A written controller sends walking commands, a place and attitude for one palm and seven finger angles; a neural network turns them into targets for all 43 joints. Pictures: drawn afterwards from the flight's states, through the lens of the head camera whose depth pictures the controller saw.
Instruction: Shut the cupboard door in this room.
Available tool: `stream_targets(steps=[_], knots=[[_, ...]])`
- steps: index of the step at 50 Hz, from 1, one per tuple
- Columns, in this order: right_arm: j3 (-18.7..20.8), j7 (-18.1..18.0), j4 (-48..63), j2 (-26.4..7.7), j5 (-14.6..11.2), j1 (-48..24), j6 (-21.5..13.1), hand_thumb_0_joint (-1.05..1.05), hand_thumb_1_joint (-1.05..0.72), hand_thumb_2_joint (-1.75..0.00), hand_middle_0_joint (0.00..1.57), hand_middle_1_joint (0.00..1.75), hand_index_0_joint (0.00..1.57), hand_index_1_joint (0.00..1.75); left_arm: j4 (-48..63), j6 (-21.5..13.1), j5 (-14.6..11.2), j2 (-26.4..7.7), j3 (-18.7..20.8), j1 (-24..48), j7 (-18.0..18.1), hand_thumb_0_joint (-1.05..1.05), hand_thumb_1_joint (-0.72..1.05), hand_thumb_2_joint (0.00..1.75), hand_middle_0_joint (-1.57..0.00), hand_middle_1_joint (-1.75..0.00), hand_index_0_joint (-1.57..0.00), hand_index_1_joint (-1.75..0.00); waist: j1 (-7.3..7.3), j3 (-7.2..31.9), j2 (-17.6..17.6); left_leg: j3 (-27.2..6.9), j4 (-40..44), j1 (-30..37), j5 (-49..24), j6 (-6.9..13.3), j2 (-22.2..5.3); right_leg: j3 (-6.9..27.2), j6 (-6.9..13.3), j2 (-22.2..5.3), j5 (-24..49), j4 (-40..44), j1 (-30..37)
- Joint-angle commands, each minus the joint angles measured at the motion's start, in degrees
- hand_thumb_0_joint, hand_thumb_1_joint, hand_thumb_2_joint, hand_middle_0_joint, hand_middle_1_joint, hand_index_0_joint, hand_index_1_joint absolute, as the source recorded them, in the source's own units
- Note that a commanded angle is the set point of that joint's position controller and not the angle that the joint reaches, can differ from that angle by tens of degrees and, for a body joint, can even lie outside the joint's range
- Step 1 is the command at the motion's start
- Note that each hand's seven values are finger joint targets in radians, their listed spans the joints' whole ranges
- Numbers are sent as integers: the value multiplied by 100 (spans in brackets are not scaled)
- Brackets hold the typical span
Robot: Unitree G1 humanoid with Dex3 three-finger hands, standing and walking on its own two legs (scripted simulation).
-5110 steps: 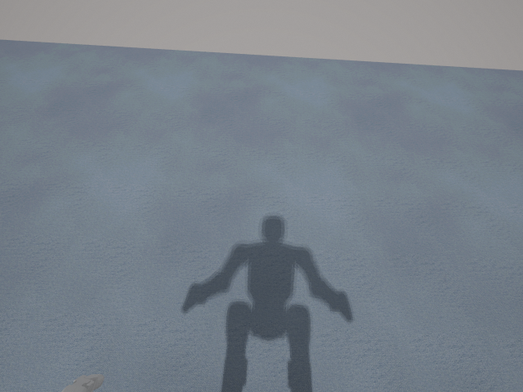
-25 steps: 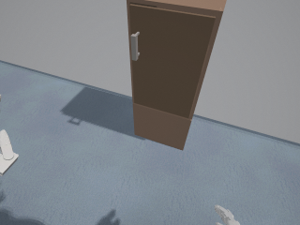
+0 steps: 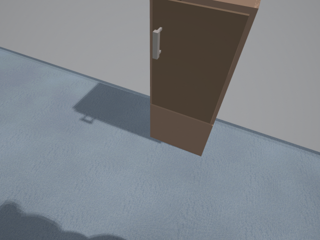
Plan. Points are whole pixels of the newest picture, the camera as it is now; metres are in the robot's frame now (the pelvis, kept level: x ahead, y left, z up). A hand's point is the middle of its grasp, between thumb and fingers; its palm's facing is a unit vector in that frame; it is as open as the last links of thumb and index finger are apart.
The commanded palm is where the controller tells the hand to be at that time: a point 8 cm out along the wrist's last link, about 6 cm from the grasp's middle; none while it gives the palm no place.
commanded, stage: let the arm hang, fingers relaxed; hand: left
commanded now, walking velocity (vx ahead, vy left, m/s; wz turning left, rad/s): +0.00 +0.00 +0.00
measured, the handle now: (158, 43) +0.89 +0.06 +0.04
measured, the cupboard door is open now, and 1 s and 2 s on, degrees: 0 0 0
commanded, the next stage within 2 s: look to check the result in 0.62 s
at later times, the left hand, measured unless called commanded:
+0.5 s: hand out of the picture -0.03 +0.16 -0.18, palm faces +0.01 -0.99 -0.14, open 7.4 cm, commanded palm none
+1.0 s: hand out of the picture -0.03 +0.18 -0.17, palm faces +0.00 -0.98 -0.18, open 7.4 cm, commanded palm none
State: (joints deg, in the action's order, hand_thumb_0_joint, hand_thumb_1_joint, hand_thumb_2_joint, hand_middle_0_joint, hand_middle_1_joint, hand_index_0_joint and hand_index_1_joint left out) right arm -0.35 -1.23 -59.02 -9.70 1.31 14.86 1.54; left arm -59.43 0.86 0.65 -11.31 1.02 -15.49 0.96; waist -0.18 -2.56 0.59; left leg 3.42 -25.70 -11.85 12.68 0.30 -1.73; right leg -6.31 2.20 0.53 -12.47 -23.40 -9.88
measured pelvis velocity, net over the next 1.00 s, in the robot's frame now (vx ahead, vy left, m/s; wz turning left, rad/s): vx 0.00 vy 0.01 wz -0.04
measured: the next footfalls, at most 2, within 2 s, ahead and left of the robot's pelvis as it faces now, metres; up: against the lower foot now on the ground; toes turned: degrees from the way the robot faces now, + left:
none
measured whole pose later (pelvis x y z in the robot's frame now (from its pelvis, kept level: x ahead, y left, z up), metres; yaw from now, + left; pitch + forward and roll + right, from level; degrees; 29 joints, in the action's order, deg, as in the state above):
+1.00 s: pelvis +0.00 +0.01 +0.00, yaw -2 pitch -2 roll +0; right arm -0.2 -1.8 -64.6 -6.7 0.8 19.0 0.3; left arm -66.3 -0.4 0.7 -7.2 0.4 -18.7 2.0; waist -0.5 -1.7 -0.6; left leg 6.5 -22.5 -9.5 11.3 1.6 -0.6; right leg -3.3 1.0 -0.5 -11.5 -23.1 -9.9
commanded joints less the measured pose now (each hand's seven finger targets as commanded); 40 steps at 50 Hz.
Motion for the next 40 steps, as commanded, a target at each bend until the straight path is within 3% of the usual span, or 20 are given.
stream_targets(steps=[1, 3, 13, 27, 40], knots=[[114, -71, -7, -565, -29, 313, -151, 0, -90, -90, 20, 30, 20, 30, -92, -154, -10, -459, 49, -254, 36, 0, 90, 90, -20, -30, -20, -30, -23, 132, -123, -504, 704, 89, -430, 122, -508, 793, 78, -681, 345, 657, 121], [98, -81, -143, -534, -35, 413, -151, 0, -90, -90, 20, 30, 20, 30, -239, -158, -20, -411, 24, -317, 48, 0, 90, 90, -20, -30, -20, -30, -26, 2, 29, -472, 748, 118, -336, 121, -493, 809, 69, -675, 233, 708, 41], [61, -102, -513, -271, -42, 784, -130, 0, -90, -90, 20, 30, 20, 30, -598, -132, -21, -185, -10, -660, 109, 0, 90, 90, -20, -30, -20, -30, -21, -419, 36, -396, 930, 34, 102, 155, -448, 860, 51, -621, -168, 719, -281], [71, -125, -553, -57, -40, 1030, -156, 0, -90, -90, 20, 30, 20, 30, -636, -144, -3, 33, 12, -867, 141, 0, 90, 90, -20, -30, -20, -30, -22, -499, -153, -382, 905, -99, 193, 175, -412, 848, 51, -602, -136, 616, -382], [107, -121, -468, -179, -54, 997, -168, 0, -90, -90, 20, 30, 20, 30, -580, -174, 9, -9, 19, -852, 141, 0, 90, 90, -20, -30, -20, -30, -46, -375, -116, -395, 875, 23, 67, 186, -460, 875, 39, -568, 45, 570, -387]])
